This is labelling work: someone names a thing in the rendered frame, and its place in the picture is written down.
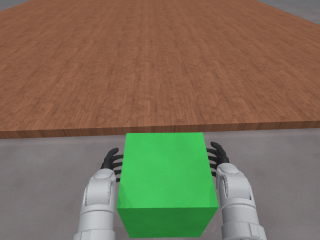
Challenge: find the robot left hand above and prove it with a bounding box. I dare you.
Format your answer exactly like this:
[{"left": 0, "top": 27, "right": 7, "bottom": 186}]
[{"left": 100, "top": 147, "right": 124, "bottom": 183}]

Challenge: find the robot right hand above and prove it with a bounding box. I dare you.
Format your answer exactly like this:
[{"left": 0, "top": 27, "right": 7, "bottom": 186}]
[{"left": 206, "top": 142, "right": 230, "bottom": 177}]

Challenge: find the robot left forearm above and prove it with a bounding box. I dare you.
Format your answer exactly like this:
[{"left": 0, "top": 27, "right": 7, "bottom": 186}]
[{"left": 73, "top": 168, "right": 117, "bottom": 240}]

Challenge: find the robot right forearm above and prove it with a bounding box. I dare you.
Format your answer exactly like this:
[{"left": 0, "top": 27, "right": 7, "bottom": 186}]
[{"left": 216, "top": 163, "right": 267, "bottom": 240}]

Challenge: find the carton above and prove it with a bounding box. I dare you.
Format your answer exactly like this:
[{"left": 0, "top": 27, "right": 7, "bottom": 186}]
[{"left": 116, "top": 132, "right": 219, "bottom": 238}]

